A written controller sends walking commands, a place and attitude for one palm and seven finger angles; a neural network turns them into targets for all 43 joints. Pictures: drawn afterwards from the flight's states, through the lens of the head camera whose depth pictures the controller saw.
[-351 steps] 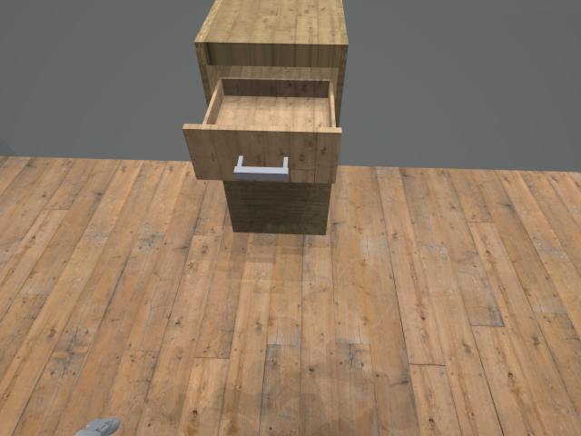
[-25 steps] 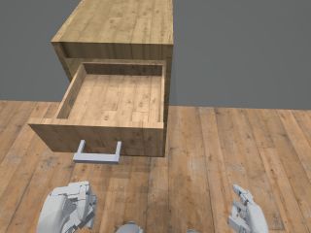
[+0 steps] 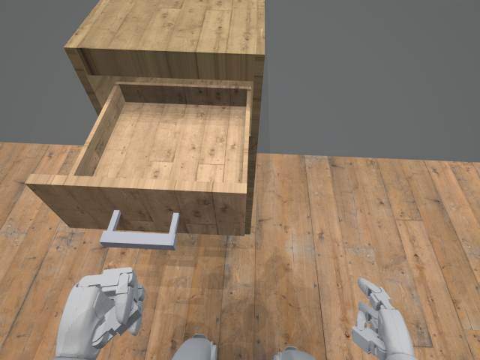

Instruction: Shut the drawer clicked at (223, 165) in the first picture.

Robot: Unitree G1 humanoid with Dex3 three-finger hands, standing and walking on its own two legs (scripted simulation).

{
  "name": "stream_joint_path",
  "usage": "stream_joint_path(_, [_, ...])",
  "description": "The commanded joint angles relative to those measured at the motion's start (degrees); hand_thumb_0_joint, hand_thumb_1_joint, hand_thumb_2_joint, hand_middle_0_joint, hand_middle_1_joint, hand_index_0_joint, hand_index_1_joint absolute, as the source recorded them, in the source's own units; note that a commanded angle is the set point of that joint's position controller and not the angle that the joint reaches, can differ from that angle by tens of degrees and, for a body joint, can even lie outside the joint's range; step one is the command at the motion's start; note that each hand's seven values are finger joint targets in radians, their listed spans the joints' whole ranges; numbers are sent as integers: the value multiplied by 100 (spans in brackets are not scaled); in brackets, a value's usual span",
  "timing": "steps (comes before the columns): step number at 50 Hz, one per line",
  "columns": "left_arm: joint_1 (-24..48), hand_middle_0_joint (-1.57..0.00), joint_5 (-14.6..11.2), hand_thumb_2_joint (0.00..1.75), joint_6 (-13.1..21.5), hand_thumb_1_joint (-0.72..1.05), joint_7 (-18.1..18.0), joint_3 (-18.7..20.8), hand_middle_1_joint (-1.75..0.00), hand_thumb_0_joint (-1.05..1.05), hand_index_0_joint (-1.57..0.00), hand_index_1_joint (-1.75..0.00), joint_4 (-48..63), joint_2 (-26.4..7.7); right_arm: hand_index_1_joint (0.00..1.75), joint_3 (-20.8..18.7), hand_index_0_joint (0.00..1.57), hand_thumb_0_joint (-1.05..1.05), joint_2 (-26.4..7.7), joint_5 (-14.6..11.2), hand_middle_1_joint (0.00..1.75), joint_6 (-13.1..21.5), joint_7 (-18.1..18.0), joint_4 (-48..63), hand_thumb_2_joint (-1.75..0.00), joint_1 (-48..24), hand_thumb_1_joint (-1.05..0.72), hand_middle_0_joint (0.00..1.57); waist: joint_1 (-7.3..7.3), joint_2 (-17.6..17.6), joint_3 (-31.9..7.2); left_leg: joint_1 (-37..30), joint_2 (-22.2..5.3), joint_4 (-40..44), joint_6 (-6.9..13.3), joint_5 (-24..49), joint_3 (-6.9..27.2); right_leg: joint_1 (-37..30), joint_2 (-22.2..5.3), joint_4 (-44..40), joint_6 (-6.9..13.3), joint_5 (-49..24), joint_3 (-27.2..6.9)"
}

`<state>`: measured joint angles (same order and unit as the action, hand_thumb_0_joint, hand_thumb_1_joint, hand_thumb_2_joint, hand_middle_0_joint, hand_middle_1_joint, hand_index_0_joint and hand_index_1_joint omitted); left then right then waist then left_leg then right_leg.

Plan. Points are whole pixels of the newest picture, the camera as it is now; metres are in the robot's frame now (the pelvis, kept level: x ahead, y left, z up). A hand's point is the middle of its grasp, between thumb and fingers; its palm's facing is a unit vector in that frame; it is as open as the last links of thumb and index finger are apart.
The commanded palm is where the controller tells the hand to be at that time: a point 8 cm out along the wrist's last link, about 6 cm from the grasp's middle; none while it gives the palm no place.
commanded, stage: bring the fist close to the handle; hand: left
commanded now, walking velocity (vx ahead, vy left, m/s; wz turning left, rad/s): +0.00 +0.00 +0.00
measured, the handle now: (142, 229) +0.33 +0.20 +0.00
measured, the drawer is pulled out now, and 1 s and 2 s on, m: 0.29 0.29 0.22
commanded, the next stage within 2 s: push the drawer shut in 1.02 s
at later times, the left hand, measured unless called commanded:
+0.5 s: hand (148, 292) +0.22 +0.16 +0.01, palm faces -0.03 -1.00 -0.01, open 3.3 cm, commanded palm +0.21 +0.21 +0.01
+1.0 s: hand (157, 290) +0.23 +0.15 +0.00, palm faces -0.03 -1.00 -0.01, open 3.3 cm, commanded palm +0.22 +0.21 +0.00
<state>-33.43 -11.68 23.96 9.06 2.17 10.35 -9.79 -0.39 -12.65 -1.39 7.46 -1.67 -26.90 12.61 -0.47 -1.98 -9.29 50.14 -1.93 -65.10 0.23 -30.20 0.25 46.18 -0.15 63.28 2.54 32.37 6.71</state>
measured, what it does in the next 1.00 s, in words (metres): stands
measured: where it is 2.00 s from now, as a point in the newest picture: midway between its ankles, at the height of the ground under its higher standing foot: outside the picture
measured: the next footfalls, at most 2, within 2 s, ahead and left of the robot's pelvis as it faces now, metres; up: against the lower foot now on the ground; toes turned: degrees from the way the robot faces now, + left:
none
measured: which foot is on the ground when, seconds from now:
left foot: down 0.00-1.00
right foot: down 0.00-1.00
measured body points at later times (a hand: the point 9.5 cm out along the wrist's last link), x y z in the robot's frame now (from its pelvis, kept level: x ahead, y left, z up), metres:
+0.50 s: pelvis -0.01 +0.02 -0.03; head +0.08 +0.02 +0.41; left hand +0.22 +0.21 +0.01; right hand +0.17 -0.22 -0.11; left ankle +0.01 +0.12 -0.66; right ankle -0.01 -0.09 -0.66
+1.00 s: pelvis -0.02 +0.02 -0.04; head +0.08 +0.03 +0.40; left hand +0.23 +0.20 +0.00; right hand +0.17 -0.21 -0.13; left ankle +0.01 +0.12 -0.66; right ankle -0.01 -0.09 -0.66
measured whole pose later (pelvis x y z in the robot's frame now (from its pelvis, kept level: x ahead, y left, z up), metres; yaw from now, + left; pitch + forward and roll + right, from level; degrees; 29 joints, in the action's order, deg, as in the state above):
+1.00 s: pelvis -0.02 +0.02 -0.04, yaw -1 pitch +22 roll -3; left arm -19.2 -7.2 26.0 2.2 -1.9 1.3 -9.0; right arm 1.2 -12.6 0.2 3.0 0.4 -26.5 11.4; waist -1.2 -1.8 -11.0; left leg 65.0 -1.5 -75.7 2.2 -32.7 -0.7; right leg 60.8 -1.1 73.5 1.1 34.4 5.7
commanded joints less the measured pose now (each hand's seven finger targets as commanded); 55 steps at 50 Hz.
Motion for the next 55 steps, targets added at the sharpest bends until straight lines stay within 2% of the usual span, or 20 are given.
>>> stream_joint_path(1, [64, -140, 1, 90, 340, 90, -51, 223, -160, 0, -140, -160, 925, -403, 30, -273, 20, 0, -655, 22, 30, 288, -60, 883, -90, -265, -90, 20, -108, 211, -903, -543, 180, 617, 161, 1594, 107, -549, 27, -927, -175, -1889, -550])
stream_joint_path(6, [272, -140, 10, 90, 438, 90, -140, 427, -160, 0, -140, -160, 786, -508, 30, -285, 20, 0, -665, 49, 30, 257, -47, 841, -90, -278, -90, 20, -35, 180, -1181, -402, 174, 497, 146, 1595, 107, -476, 46, -717, -140, -1823, -527])
stream_joint_path(8, [348, -140, -7, 90, 494, 90, -153, 289, -160, 0, -140, -160, 837, -391, 30, -276, 20, 0, -661, 59, 30, 275, -32, 848, -90, -282, -90, 20, -43, 73, -1293, -437, 179, 460, 143, 1644, 112, -393, 44, -627, -132, -1860, -488])
stream_joint_path(10, [447, -140, 12, 90, 504, 90, -172, 347, -160, 0, -140, -160, 670, -443, 30, -284, 20, 0, -688, 67, 30, 248, -28, 795, -90, -261, -90, 20, -91, 221, -1296, -314, 158, 383, 147, 1613, 140, -287, 63, -560, -137, -1819, -479])
stream_joint_path(12, [571, -140, 38, 90, 533, 90, -148, 171, -160, 0, -140, -160, 698, -349, 30, -269, 20, 0, -698, 68, 30, 245, -11, 821, -90, -269, -90, 20, -123, -6, -1242, -329, 154, 367, 140, 1559, 146, -94, 68, -499, -119, -1706, -444])
stream_joint_path(14, [738, -140, 88, 90, 542, 90, -184, 206, -160, 0, -140, -160, 578, -428, 30, -272, 20, 0, -738, 85, 30, 224, -18, 792, -90, -287, -90, 20, -147, 149, -1236, -197, 133, 313, 148, 1459, 190, 35, 84, -424, -112, -1525, -421])
stream_joint_path(18, [1092, -140, 110, 90, 554, 90, -230, 68, -160, 0, -140, -160, 500, -340, 30, -248, 20, 0, -770, 100, 30, 205, 7, 812, -90, -246, -90, 20, -182, 70, -1347, -114, 145, 214, 140, 1325, 211, 245, 78, -315, -104, -1363, -409])
stream_joint_path(19, [1214, -140, 134, 90, 561, 90, -277, 235, -160, 0, -140, -160, 432, -495, 30, -254, 20, 0, -780, 108, 30, 188, 1, 765, -90, -245, -90, 20, -156, 88, -1337, -46, 132, 195, 136, 1295, 230, 284, 90, -278, -86, -1282, -409])
stream_joint_path(22, [1271, -140, 124, 90, 586, 90, -322, 179, -160, 0, -140, -160, 325, -384, 30, -244, 20, 0, -774, 118, 30, 157, 30, 796, -90, -254, -90, 20, -113, 77, -1492, -20, 151, 143, 128, 1275, 224, 336, 91, -197, -82, -1272, -408])
stream_joint_path(24, [1436, -140, 157, 90, 576, 90, -355, 287, -160, 0, -140, -160, 189, -508, 30, -243, 20, 0, -802, 121, 30, 121, 28, 753, -90, -234, -90, 20, -125, 96, -1536, 49, 133, 91, 129, 1292, 246, 419, 110, -120, -74, -1258, -390])
stream_joint_path(28, [1616, -140, 165, 90, 609, 90, -362, 155, -160, 0, -140, -160, 177, -413, 30, -242, 20, 0, -812, 129, 30, 88, 73, 750, -90, -242, -90, 20, -98, -103, -1728, -53, 130, 44, 106, 1382, 272, 565, 95, 1, -57, -1307, -368])
stream_joint_path(31, [1760, -140, 209, 90, 600, 90, -370, 7, -160, 0, -140, -160, 89, -319, 30, -236, 20, 0, -831, 144, 30, 41, 100, 739, -90, -232, -90, 20, -154, -89, -1789, -81, 107, -8, 97, 1480, 335, 761, 99, 123, -59, -1327, -313])
stream_joint_path(33, [1649, -140, 191, 90, 604, 90, -409, 173, -160, 0, -140, -160, 251, -471, 30, -250, 20, 0, -832, 137, 30, 5, 111, 780, -90, -230, -90, 20, -39, -88, -1983, -132, 114, 30, 86, 1536, 332, 591, 101, 127, -41, -1368, -329])
stream_joint_path(36, [1614, -140, 228, 90, 542, 90, -473, -73, -160, 0, -140, -160, 484, -291, 30, -232, 20, 0, -804, 129, 30, -58, 138, 856, -90, -244, -90, 20, -66, -230, -2000, -344, 91, 108, 67, 1712, 376, 663, 98, 142, -42, -1409, -275])
stream_joint_path(39, [1414, -140, 281, 90, 482, 90, -592, -73, -160, 0, -140, -160, 354, -289, 30, -232, 20, 0, -802, 130, 30, -109, 131, 859, -90, -226, -90, 20, -107, -2, -1813, -228, 84, 131, 75, 1596, 402, 694, 117, 87, -50, -1315, -257])
stream_joint_path(41, [1568, -140, 353, 90, 489, 90, -623, -287, -160, 0, -140, -160, 358, -141, 30, -213, 20, 0, -790, 142, 30, -130, 145, 881, -90, -233, -90, 20, -186, 21, -1712, -143, 96, 111, 79, 1362, 403, 791, 102, 84, -69, -1157, -250])
stream_joint_path(43, [1561, -140, 396, 90, 521, 90, -682, -230, -160, 0, -140, -160, 265, -194, 30, -209, 20, 0, -789, 144, 30, -147, 135, 883, -90, -255, -90, 20, -157, 62, -1563, -44, 110, 132, 73, 1162, 407, 834, 112, 60, -52, -992, -262])
stream_joint_path(47, [1718, -140, 435, 90, 605, 90, -717, -231, -160, 0, -140, -160, 289, -221, 30, -198, 20, 0, -777, 154, 30, -162, 129, 889, -90, -258, -90, 20, -164, 26, -1667, -63, 122, 100, 85, 1103, 399, 847, 110, 60, -48, -947, -293])
stream_joint_path(49, [1779, -140, 430, 90, 618, 90, -737, -61, -160, 0, -140, -160, 296, -404, 30, -193, 20, 0, -788, 162, 30, -173, 116, 859, -90, -259, -90, 20, -118, -32, -1718, -10, 133, 77, 91, 1160, 374, 765, 113, 63, -35, -1000, -324])
stream_joint_path(55, [1605, -140, 365, 90, 555, 90, -643, -252, -160, 0, -140, -160, 262, -192, 30, -190, 20, 0, -758, 138, 30, -197, 134, 877, -90, -235, -90, 20, -156, -24, -1799, -140, 135, 54, 102, 1443, 316, 607, 104, 18, -56, -1356, -337])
